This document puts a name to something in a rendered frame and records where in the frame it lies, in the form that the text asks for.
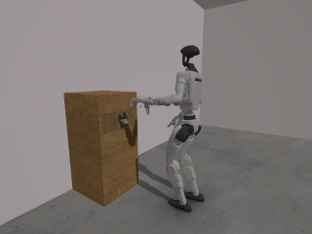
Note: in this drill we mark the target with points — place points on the robot shin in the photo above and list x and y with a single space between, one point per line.
176 181
190 177

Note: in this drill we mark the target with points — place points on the handle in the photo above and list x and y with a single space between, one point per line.
125 121

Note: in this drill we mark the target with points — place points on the robot left hand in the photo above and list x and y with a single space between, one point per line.
141 99

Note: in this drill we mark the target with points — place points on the cabinet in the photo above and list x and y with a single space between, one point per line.
103 166

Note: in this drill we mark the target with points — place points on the robot left upper arm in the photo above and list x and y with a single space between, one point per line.
181 78

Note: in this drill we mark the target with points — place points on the robot left forearm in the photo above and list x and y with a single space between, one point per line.
162 100

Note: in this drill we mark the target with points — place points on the robot right shin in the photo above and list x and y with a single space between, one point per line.
190 177

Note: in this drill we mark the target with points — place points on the robot right hand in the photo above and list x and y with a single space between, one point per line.
176 122

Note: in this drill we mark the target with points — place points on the robot right upper arm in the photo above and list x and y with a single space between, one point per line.
201 97

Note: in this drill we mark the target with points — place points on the robot right forearm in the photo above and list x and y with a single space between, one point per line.
181 115

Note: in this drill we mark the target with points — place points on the robot left shin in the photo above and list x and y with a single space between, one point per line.
176 181

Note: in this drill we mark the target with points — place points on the drawer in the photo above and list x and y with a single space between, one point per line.
110 122

